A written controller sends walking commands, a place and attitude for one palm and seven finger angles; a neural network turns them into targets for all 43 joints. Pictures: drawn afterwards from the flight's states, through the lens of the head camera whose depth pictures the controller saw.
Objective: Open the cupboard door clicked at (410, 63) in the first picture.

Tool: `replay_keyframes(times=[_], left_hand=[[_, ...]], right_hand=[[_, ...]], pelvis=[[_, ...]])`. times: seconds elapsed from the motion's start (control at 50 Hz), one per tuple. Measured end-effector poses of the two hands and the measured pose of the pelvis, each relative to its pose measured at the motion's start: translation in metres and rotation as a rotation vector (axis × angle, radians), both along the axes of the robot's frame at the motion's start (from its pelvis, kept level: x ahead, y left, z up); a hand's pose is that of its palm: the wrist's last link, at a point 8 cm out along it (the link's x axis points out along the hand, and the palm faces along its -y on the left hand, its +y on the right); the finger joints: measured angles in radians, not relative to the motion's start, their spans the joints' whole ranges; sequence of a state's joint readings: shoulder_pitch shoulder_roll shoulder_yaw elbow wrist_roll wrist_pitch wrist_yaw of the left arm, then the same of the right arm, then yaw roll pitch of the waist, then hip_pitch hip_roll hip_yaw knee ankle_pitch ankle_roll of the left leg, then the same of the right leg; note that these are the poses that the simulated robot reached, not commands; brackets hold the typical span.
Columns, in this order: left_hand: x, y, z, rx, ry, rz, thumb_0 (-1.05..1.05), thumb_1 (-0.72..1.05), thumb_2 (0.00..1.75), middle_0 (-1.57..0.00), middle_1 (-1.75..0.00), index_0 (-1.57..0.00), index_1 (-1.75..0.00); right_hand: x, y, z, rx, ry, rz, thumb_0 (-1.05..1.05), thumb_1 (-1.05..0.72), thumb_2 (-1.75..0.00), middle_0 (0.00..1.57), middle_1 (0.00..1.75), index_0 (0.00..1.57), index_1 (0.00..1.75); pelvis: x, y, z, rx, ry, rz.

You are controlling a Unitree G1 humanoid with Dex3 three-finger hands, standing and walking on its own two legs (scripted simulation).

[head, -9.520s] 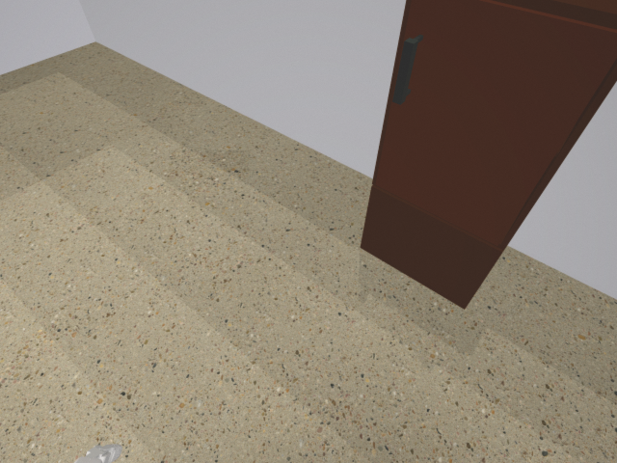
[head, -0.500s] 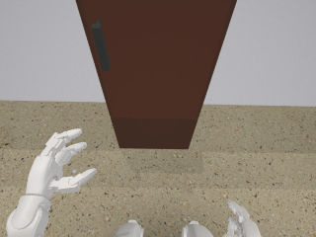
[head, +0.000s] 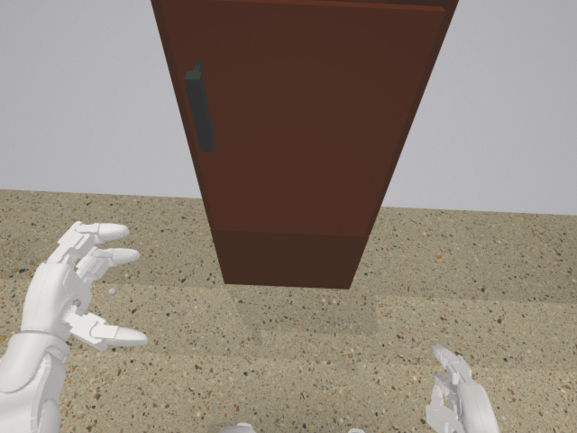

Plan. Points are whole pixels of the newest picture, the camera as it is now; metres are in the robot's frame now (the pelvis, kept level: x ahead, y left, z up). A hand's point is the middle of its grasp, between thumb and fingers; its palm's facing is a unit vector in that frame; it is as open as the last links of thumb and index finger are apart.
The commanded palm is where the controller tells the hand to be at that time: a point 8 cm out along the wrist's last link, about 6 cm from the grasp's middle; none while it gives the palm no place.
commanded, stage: raise the hand with hooked fingers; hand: left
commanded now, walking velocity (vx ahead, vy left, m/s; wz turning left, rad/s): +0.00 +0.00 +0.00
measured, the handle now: (203, 107) +0.62 +0.21 +0.08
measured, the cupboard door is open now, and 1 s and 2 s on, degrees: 0 0 0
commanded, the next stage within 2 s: move the hooked fingers beside the handle in 0.82 s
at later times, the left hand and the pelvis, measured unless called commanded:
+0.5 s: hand (99, 251) +0.30 +0.26 +0.10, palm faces +0.05 -1.00 -0.03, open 14.0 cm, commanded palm +0.27 +0.31 +0.10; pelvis +0.00 -0.01 +0.01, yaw -1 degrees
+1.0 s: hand (97, 257) +0.29 +0.26 +0.10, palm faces +0.07 -1.00 -0.03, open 14.0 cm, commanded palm +0.27 +0.30 +0.10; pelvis +0.00 -0.01 +0.01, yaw +0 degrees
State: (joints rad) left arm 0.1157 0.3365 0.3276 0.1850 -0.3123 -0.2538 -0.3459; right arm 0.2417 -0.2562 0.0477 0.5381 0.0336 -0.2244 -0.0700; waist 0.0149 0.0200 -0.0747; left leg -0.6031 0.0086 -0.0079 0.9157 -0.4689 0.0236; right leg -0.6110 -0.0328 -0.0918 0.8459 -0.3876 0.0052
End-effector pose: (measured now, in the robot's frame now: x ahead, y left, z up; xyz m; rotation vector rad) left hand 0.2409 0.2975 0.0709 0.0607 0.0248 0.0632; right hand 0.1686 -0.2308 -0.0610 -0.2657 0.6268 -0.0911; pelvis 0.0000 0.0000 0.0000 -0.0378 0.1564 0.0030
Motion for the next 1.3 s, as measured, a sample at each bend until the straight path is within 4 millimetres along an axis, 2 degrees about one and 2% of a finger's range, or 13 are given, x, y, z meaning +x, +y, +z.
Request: replay_keyframes(times=[0.16,0.42,0.6,1.0,1.14,1.3], left_hand=[[0.014,0.013,0.016,-0.003,-0.003,0.007,-0.01,-0.47,0.31,-0.30,-1.19,-0.29,-1.18],[0.035,0.023,0.036,-0.022,-0.020,-0.001,-0.01,-0.50,0.30,-0.30,-1.20,-0.30,-1.20],[0.032,0.012,0.027,-0.029,-0.008,-0.005,-0.01,-0.50,0.30,-0.30,-1.20,-0.30,-1.20],[0.027,0.016,0.031,-0.030,-0.021,0.004,-0.01,-0.50,0.30,-0.30,-1.20,-0.30,-1.20],[0.049,0.014,0.030,-0.040,-0.025,-0.005,-0.01,-0.50,0.30,-0.30,-1.20,-0.30,-1.20],[0.083,0.013,0.031,-0.043,-0.018,-0.020,-0.01,-0.50,0.30,-0.30,-1.20,-0.30,-1.20]], right_hand=[[-0.002,0.001,-0.003,0.017,0.040,0.006,0.01,-0.90,-0.90,0.21,0.30,0.20,0.30],[-0.029,-0.026,-0.001,-0.017,0.102,-0.058,0.01,-0.91,-0.90,0.21,0.30,0.20,0.30],[-0.037,-0.034,0.002,-0.024,0.101,-0.074,0.01,-0.91,-0.90,0.20,0.30,0.20,0.30],[-0.026,-0.020,0.001,-0.001,0.068,-0.039,0.01,-0.91,-0.90,0.21,0.30,0.20,0.30],[-0.032,-0.023,-0.003,-0.024,0.101,-0.040,0.01,-0.91,-0.90,0.21,0.30,0.20,0.30],[-0.055,-0.032,-0.008,-0.036,0.166,-0.089,0.01,-0.91,-0.90,0.21,0.30,0.20,0.30]], pelvis=[[0.004,-0.003,0.006,0.003,-0.013,0.001],[0.003,-0.010,0.014,0.014,-0.034,-0.010],[0.000,-0.012,0.015,0.019,-0.039,-0.019],[-0.004,-0.012,0.015,0.018,-0.047,-0.010],[-0.008,-0.012,0.013,0.017,-0.038,-0.003],[-0.009,-0.011,0.011,0.017,-0.015,-0.016]])
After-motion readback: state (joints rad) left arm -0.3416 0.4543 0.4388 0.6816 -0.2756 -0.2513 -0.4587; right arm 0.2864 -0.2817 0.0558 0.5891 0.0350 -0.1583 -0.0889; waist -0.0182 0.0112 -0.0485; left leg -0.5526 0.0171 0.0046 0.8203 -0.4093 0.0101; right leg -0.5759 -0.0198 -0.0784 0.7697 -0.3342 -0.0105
